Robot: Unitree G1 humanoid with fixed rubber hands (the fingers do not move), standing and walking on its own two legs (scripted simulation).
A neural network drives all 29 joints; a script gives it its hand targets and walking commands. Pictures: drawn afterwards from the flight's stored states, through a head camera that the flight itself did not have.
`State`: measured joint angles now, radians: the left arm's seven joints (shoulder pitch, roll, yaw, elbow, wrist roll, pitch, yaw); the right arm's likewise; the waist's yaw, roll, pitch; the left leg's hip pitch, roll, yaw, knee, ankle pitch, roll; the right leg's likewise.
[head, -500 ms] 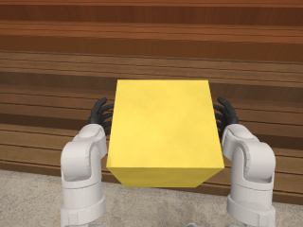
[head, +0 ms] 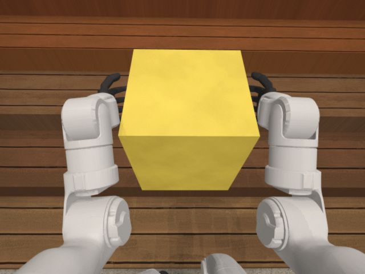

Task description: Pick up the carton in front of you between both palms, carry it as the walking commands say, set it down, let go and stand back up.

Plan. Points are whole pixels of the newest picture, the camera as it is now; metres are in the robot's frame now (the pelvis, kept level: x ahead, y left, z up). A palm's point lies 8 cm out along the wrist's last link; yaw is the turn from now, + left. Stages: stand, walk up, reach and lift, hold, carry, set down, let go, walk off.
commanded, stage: carry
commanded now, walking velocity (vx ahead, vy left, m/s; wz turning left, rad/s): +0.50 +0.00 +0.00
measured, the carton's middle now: (186, 127) +0.40 -0.01 +0.07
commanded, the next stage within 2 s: none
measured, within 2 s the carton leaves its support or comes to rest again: neither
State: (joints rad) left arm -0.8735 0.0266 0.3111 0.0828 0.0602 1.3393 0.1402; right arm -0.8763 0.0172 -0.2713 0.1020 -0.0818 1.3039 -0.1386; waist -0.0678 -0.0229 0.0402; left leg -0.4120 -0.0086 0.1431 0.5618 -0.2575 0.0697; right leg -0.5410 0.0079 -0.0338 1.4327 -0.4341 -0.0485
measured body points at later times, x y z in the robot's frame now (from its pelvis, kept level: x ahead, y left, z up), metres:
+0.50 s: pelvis +0.34 -0.06 +0.14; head +0.43 -0.05 +0.58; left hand +0.70 +0.17 +0.27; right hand +0.76 -0.13 +0.27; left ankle +0.33 +0.05 -0.39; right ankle +0.31 -0.13 -0.59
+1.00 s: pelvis +0.65 -0.03 +0.28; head +0.67 -0.03 +0.73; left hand +1.07 +0.07 +0.47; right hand +1.03 -0.23 +0.47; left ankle +0.64 +0.05 -0.45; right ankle +0.69 -0.14 -0.20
